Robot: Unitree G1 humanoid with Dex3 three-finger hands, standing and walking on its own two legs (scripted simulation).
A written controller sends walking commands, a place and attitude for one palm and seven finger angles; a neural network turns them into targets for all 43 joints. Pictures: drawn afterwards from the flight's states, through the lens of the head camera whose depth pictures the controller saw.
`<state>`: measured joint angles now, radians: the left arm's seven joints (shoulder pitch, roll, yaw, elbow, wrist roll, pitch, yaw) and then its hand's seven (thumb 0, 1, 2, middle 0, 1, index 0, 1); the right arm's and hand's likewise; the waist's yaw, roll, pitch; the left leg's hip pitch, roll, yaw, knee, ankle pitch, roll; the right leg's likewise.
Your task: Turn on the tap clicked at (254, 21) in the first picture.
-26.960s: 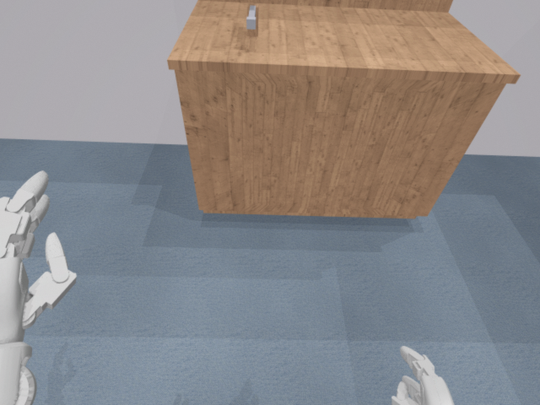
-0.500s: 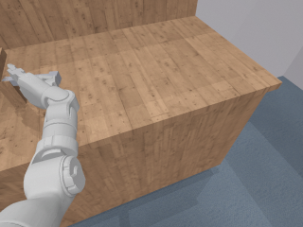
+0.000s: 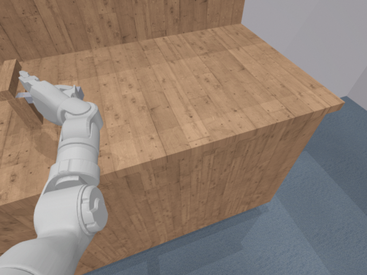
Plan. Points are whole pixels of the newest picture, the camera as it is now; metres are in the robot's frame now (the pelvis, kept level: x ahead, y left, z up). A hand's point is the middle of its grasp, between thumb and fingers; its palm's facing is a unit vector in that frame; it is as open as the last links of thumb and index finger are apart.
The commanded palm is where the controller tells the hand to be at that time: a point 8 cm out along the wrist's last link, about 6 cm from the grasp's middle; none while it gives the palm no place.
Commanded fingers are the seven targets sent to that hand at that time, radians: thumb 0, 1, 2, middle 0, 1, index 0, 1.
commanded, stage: lift the hand up off the lever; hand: left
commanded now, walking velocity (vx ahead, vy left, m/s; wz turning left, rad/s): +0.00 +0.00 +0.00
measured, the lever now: (76, 94) +0.51 +0.28 +0.13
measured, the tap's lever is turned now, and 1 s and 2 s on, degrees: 75 75 75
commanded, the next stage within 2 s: draw the hand back beside the body in 1.14 s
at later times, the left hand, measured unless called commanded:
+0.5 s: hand (73, 89) +0.44 +0.24 +0.20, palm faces +0.83 -0.55 -0.09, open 7.8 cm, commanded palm +0.39 +0.26 +0.20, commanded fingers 0.00 0.90 0.90 -0.15 -0.15 -0.15 -0.15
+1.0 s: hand (60, 84) +0.44 +0.26 +0.21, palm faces +0.84 -0.53 -0.05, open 7.8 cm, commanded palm +0.38 +0.27 +0.21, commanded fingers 0.00 0.90 0.90 -0.15 -0.15 -0.15 -0.15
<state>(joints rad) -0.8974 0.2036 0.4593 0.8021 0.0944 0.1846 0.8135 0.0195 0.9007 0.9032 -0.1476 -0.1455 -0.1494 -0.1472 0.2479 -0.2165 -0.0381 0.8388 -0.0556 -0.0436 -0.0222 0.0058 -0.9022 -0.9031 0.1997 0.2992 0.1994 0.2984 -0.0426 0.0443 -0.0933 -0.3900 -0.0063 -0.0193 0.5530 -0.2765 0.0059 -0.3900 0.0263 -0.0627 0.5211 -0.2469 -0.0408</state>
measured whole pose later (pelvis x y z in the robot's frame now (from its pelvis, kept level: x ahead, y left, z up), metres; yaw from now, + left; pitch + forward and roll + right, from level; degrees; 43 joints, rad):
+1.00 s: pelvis +0.00 -0.01 +0.01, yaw +0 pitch +3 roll +0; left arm -0.84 0.20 0.44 0.63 0.05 0.33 0.78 0.02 0.90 0.90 -0.15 -0.15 -0.15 -0.15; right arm 0.21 -0.23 -0.04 0.84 -0.02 -0.06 -0.05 0.01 -0.90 -0.90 0.20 0.30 0.20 0.30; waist 0.00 0.05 -0.07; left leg -0.26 0.00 -0.02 0.45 -0.24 0.00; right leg -0.27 0.03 -0.06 0.43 -0.21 -0.05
